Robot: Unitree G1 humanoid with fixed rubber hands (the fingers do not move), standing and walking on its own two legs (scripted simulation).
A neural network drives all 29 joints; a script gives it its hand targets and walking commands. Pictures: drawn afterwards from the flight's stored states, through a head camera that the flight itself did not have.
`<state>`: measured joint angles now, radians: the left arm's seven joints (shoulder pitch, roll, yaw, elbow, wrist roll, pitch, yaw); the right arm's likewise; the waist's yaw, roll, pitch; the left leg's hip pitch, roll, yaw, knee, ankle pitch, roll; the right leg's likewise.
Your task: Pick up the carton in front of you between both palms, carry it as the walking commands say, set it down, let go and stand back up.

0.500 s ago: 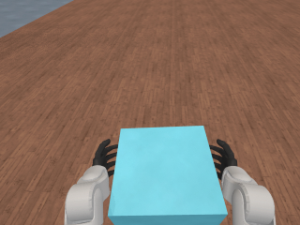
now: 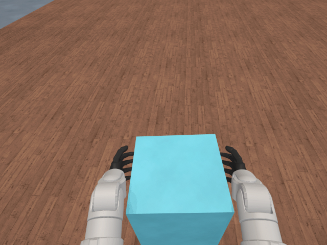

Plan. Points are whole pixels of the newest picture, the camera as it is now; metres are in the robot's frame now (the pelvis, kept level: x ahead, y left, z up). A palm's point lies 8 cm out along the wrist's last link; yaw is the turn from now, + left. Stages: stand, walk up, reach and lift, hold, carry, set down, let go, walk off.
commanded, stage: carry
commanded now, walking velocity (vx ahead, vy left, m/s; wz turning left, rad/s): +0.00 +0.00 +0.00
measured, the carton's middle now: (177, 192) +0.27 +0.00 -0.04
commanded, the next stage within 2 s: hold in 0.62 s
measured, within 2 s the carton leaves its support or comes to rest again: neither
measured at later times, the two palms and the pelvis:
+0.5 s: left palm (116, 168) +0.29 +0.16 +0.04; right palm (233, 168) +0.29 -0.14 +0.04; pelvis +0.00 +0.00 +0.00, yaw +0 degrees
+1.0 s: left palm (106, 180) +0.25 +0.17 +0.05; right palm (229, 169) +0.28 -0.13 +0.05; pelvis -0.02 -0.01 +0.01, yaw +6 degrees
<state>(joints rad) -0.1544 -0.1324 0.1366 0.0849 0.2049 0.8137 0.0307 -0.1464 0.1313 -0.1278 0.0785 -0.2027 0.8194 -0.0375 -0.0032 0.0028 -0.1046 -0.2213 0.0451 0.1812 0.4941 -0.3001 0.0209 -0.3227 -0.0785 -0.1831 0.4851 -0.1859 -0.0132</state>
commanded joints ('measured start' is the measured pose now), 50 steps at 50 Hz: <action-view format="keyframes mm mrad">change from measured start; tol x4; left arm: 1 -424 -681 -434 20 -164 -107 -157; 6 -505 -789 -468 87 -173 -192 -203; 12 -494 -894 -538 31 -212 -149 -227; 17 -450 -872 -506 38 -197 -105 -225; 31 -484 -893 -509 35 -204 -106 -231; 32 -388 -919 -468 58 -200 -107 -234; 33 -374 -862 -456 27 -174 -124 -221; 50 -571 -930 -406 179 -162 -129 -274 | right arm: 1 -454 661 438 2 172 -116 165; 6 -535 770 472 70 181 -200 209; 12 -528 879 543 12 221 -157 233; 17 -482 855 507 20 203 -112 232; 31 -512 876 509 15 210 -113 238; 32 -389 888 491 -8 203 -107 239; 34 -448 846 488 -67 188 -121 233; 38 -483 857 489 -38 198 -134 238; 50 -558 914 404 133 142 -127 264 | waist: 1 0 -2 -166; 13 0 -3 -235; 31 2 0 -217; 32 -8 57 -110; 33 2 50 -164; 40 11 29 -148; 50 -12 17 -33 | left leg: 1 -17 116 -117 -111 101 4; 16 22 116 -110 -56 244 6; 31 15 117 -112 -67 236 8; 32 72 -94 -294 -126 559 6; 33 148 -75 -308 -127 583 2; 35 117 -87 -297 -136 573 -17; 37 197 -96 -296 -157 516 -16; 41 236 -102 -288 -166 457 -26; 50 82 -106 -273 -201 139 -10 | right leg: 1 127 -91 112 -57 105 -4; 16 152 -98 104 -18 224 0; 31 144 -96 102 -20 192 4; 32 383 176 242 -58 379 -24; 36 406 168 264 -88 420 -3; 42 337 190 248 -127 230 6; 50 376 170 246 -146 68 -7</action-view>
